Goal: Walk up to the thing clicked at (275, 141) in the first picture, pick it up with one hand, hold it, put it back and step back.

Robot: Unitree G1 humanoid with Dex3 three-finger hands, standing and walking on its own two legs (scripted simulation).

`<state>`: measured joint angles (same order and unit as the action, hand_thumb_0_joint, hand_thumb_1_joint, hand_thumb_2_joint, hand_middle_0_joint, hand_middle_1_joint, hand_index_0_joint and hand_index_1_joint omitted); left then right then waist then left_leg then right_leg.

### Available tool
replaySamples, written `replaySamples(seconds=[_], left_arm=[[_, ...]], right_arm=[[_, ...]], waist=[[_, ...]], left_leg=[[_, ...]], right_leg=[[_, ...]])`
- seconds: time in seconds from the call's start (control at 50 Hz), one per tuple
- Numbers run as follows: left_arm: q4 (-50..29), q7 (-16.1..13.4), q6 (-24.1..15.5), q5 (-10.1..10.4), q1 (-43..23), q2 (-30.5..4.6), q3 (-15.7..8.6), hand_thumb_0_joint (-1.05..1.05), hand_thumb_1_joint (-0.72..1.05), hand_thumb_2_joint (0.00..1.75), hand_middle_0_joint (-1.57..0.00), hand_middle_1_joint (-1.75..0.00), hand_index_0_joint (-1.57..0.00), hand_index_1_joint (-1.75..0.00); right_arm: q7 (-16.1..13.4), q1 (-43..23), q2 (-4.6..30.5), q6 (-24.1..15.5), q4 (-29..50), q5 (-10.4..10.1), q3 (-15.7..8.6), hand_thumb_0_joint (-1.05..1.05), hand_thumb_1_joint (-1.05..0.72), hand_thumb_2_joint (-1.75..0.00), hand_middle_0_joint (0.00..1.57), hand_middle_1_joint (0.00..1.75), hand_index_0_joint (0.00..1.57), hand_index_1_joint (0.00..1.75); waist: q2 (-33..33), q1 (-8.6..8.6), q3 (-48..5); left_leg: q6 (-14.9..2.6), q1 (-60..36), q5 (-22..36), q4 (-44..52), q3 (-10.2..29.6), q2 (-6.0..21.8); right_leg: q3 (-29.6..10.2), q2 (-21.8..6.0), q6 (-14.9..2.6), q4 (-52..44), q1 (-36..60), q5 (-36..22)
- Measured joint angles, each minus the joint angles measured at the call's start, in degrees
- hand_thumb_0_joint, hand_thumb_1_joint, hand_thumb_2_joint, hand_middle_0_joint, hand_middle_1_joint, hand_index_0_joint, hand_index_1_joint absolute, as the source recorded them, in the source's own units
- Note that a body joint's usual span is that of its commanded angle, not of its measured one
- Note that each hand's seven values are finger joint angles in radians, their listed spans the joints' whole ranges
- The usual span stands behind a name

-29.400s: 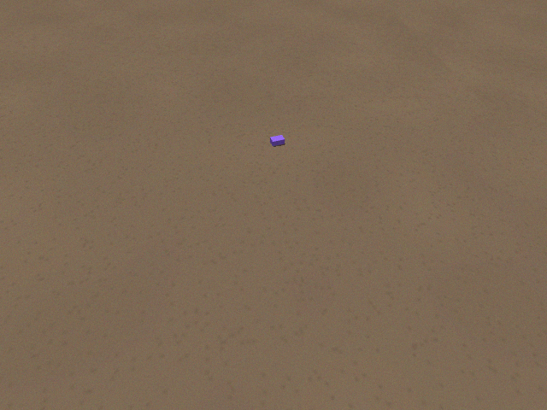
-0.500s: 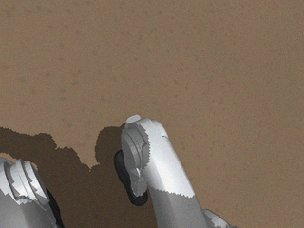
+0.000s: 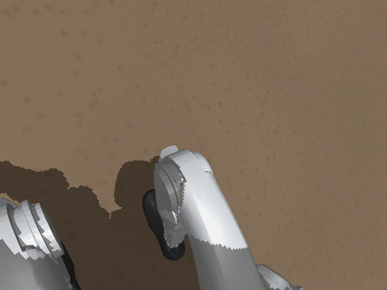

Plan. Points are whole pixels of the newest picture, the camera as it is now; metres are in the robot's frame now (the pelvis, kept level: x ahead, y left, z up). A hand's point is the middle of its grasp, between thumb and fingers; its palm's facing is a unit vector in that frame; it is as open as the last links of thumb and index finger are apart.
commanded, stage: open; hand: left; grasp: from above
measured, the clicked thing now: out of the picture +0.41 +0.34 -0.30
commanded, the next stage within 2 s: withdraw in 0.34 s
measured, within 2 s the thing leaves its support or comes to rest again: neither
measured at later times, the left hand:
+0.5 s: hand out of the picture +0.41 +0.33 -0.26, palm faces -0.31 -0.33 -0.89, open 14.1 cm
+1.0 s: hand out of the picture +0.39 +0.37 -0.13, palm faces -0.46 -0.17 -0.87, open 14.1 cm
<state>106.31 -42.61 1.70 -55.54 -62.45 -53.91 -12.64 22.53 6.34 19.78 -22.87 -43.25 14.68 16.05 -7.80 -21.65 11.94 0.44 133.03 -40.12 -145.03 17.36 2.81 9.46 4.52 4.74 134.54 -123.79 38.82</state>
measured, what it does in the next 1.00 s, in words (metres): stands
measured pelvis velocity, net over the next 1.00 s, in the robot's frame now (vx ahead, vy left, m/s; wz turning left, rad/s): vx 0.00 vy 0.00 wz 0.09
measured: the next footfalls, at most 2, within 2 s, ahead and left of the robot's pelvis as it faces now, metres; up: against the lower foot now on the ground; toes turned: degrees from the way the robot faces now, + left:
none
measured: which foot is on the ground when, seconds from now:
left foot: down 0.00-1.00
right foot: down 0.00-1.00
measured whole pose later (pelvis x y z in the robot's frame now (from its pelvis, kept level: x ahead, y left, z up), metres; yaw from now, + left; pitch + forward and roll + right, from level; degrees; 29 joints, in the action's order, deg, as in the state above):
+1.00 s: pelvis +0.00 +0.00 +0.02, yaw +5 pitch +30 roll -10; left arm 70.2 -13.2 -2.9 -60.0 -45.0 -41.5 -1.4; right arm 17.4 7.6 18.3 -8.5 -42.2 6.3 3.3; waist 1.6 -10.7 -2.4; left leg -0.2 130.8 -39.0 -138.1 10.4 3.0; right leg 4.5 2.4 3.6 132.1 -123.7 39.9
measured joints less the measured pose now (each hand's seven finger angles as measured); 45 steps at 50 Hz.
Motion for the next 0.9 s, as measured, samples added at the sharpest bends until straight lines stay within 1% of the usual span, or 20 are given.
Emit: replaySamples(seconds=[0.2,0.24,0.44,0.5,0.54,0.62,0.66,0.72,0.76,0.82,0.86,0.9], left_arm=[[-0.4,0.6,0.0,0.7,-0.1,-0.5,0.7,0.0,-0.48,0.99,-0.19,-0.88,-0.15,-0.91],[-0.6,0.7,-0.1,1.0,-0.2,-0.5,0.5,0.0,-0.5,1.01,-0.17,-0.9,-0.14,-0.93],[-0.9,0.8,-0.2,0.7,0.0,-0.5,1.0,0.0,-0.54,1.07,-0.13,-0.95,-0.09,-0.99],[-0.9,0.6,-0.3,0.6,0.1,-0.7,0.2,0.0,-0.54,1.07,-0.12,-0.96,-0.09,-0.99],[-1.0,0.7,-0.3,0.6,0.2,-0.8,0.1,0.0,-0.53,1.06,-0.11,-0.96,-0.09,-0.99],[-2.8,1.5,-0.3,0.4,0.6,-0.5,-0.6,0.0,-0.5,1.02,-0.1,-0.97,-0.09,-0.98],[-5.6,2.6,-0.3,0.1,1.4,0.4,-1.1,0.0,-0.49,1.0,-0.1,-0.97,-0.09,-0.97],[-11.9,5.3,-0.3,-0.7,3.4,2.7,-0.1,0.0,-0.48,0.99,-0.1,-0.97,-0.09,-0.97],[-17.7,7.6,-0.5,-1.3,6.2,4.8,0.5,0.0,-0.49,0.98,-0.09,-0.97,-0.09,-0.97],[-25.1,11.8,-0.3,-2.5,10.7,7.9,3.5,0.0,-0.49,0.98,-0.09,-0.96,-0.09,-0.96],[-27.3,15.1,-0.5,-3.3,13.1,9.1,4.7,0.0,-0.49,0.98,-0.09,-0.96,-0.08,-0.96],[-29.2,19.2,-0.5,-3.3,15.0,10.0,6.5,0.0,-0.49,0.98,-0.09,-0.96,-0.08,-0.97]], right_arm=[[-0.2,0.1,0.2,-0.1,0.2,0.0,0.3,0.0,-0.89,-0.9,0.2,0.3,0.2,0.3],[-0.3,0.2,0.2,-0.1,0.2,-0.1,0.4,0.0,-0.89,-0.9,0.2,0.3,0.2,0.3],[-0.4,0.4,0.2,0.1,0.3,-0.3,0.6,0.0,-0.89,-0.9,0.2,0.3,0.2,0.3],[-0.6,0.3,0.2,0.1,0.4,-0.4,0.6,0.0,-0.89,-0.9,0.2,0.3,0.2,0.3],[-0.7,0.3,0.3,0.1,0.3,-0.4,0.5,0.0,-0.89,-0.9,0.2,0.3,0.2,0.3],[-0.8,0.6,0.2,0.4,0.2,-0.6,0.2,0.0,-0.9,-0.9,0.2,0.3,0.2,0.3],[-1.0,1.1,0.0,0.9,-0.1,-0.8,-0.5,0.0,-0.9,-0.9,0.2,0.3,0.2,0.3],[-0.9,2.1,-0.5,2.1,-1.0,-1.6,-2.0,0.0,-0.9,-0.9,0.2,0.3,0.2,0.3],[-0.9,2.8,-0.8,3.5,-1.8,-2.7,-3.5,0.0,-0.9,-0.9,0.2,0.3,0.2,0.3],[-0.9,3.5,-1.2,6.5,-2.2,-4.9,-6.3,0.0,-0.9,-0.9,0.2,0.3,0.2,0.3],[-1.3,3.2,-1.3,8.6,-2.1,-6.1,-8.2,0.0,-0.91,-0.9,0.2,0.3,0.2,0.3],[-2.0,2.6,-1.5,10.6,-1.4,-7.0,-10.1,0.0,-0.91,-0.9,0.2,0.3,0.2,0.3]], waist=[[-0.1,-0.12,0.5],[-0.1,-0.08,0.6],[-0.2,-0.02,0.7],[-0.2,-0.07,0.8],[-0.2,-0.08,0.9],[-0.1,0.21,0.7],[0.2,0.74,0.0],[1.3,2.09,-2.3],[2.9,3.26,-5.0],[5.7,5.31,-9.7],[7.4,6.41,-12.2],[8.7,7.45,-13.7]], left_leg=[[0.05,-0.3,0.1,0.4,0.0,0.1],[0.08,-0.3,0.1,0.4,0.1,0.1],[0.29,-0.7,0.1,0.8,0.2,0.1],[0.34,-0.8,0.0,0.9,0.3,0.2],[0.36,-0.8,0.1,0.9,0.3,0.2],[0.42,-0.8,0.1,1.1,0.1,0.2],[0.52,-0.7,0.1,1.3,-0.1,0.2],[0.69,-0.4,0.0,1.7,-0.5,0.2],[0.75,0.3,-0.2,2.1,-0.8,0.2],[0.53,1.1,-0.4,2.8,-1.9,0.1],[0.1,1.1,-0.4,3.4,-3.0,0.2],[-0.29,0.5,-0.1,4.3,-4.3,0.3]], right_leg=[[0.1,0.1,0.2,-0.4,0.2,-0.2],[0.1,0.0,0.14,-0.5,0.2,-0.3],[0.2,0.0,-0.12,-0.8,0.4,-0.3],[0.3,0.0,-0.13,-1.0,0.6,-0.3],[0.3,0.0,-0.17,-1.0,0.5,-0.3],[0.2,-0.1,-0.25,-1.0,0.5,-0.3],[0.1,-0.1,-0.44,-1.0,0.2,-0.3],[-0.2,-0.4,-0.89,-1.0,-0.3,0.0],[-0.4,-0.5,-1.14,-1.1,-1.1,0.3],[-1.1,-0.9,-1.23,-1.1,-2.0,0.9],[-2.0,-1.1,-0.99,-1.3,-2.2,1.2],[-3.0,-1.4,-1.03,-1.4,-1.9,1.3]])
